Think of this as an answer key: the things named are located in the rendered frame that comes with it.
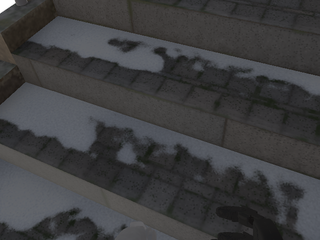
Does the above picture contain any right robot hand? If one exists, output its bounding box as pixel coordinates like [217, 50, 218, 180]
[211, 205, 283, 240]

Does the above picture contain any left robot shin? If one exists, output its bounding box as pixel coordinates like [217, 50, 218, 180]
[130, 220, 147, 229]

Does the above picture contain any robot left thigh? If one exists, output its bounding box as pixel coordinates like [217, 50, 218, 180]
[115, 226, 157, 240]

